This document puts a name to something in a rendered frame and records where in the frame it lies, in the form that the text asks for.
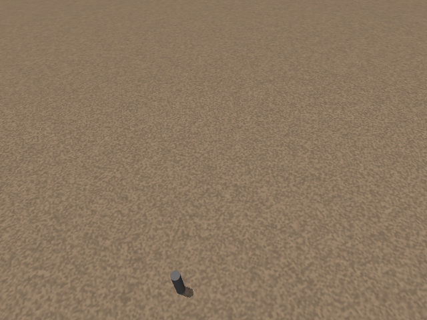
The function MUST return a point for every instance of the can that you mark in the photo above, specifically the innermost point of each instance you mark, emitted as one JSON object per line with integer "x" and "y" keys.
{"x": 177, "y": 282}

